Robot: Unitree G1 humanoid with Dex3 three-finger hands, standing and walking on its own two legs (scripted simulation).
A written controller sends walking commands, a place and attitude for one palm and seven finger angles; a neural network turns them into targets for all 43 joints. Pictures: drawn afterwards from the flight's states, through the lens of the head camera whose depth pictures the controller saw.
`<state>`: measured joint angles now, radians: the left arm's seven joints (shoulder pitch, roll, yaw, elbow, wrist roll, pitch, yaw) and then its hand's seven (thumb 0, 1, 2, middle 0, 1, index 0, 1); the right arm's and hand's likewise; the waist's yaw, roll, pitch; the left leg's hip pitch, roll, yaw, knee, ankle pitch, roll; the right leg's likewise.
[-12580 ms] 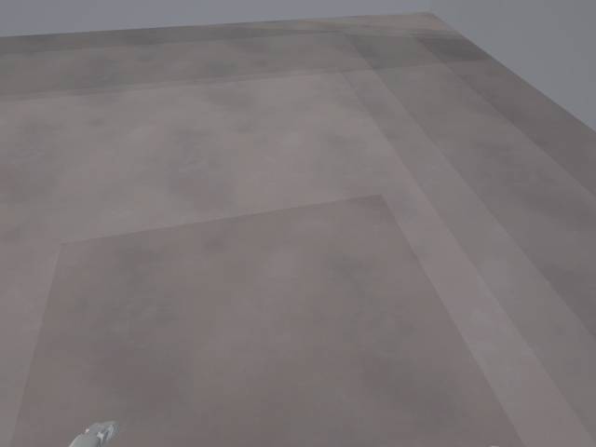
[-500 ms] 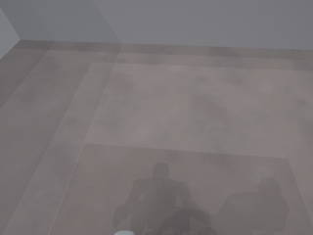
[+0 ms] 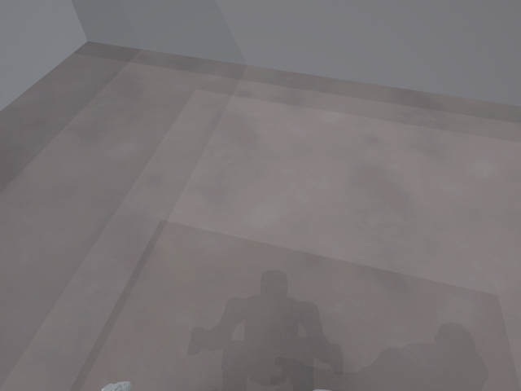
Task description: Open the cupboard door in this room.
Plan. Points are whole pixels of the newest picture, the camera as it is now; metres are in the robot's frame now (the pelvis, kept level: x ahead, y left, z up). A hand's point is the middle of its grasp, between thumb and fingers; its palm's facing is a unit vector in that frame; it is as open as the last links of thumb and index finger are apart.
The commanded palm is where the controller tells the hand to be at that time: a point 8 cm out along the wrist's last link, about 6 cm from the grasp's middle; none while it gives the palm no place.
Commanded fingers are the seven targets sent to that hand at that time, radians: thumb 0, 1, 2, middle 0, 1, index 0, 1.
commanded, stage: turn or walk to find it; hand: left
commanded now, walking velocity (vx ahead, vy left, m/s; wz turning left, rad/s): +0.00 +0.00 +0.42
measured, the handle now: out of the picture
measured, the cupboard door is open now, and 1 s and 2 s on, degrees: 0 0 0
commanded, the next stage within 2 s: none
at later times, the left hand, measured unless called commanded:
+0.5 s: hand out of the picture -0.03 +0.15 -0.16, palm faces +0.28 -0.92 -0.27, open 7.4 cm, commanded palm none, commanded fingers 0.00 0.90 0.90 -0.20 -0.30 -0.20 -0.30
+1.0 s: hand out of the picture -0.10 +0.22 -0.17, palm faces +0.46 -0.86 -0.24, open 7.4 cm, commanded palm none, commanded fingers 0.00 0.90 0.90 -0.20 -0.30 -0.20 -0.30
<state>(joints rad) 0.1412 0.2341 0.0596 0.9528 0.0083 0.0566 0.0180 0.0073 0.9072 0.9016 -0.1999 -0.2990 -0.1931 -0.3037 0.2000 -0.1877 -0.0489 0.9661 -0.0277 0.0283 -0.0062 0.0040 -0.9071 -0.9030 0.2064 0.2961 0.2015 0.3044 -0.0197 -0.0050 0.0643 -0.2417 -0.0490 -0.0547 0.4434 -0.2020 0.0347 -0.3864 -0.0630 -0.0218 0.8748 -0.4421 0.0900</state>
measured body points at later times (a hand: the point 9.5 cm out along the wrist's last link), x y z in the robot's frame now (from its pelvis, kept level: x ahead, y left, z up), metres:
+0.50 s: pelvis -0.03 -0.05 +0.00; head +0.00 -0.07 +0.45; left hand -0.04 +0.20 -0.14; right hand +0.06 -0.29 -0.16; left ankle -0.10 +0.11 -0.67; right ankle -0.01 -0.13 -0.74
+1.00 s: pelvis -0.08 -0.01 +0.00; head -0.06 +0.02 +0.45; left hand -0.12 +0.26 -0.15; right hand +0.10 -0.19 -0.14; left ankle -0.10 +0.08 -0.74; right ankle -0.03 -0.16 -0.67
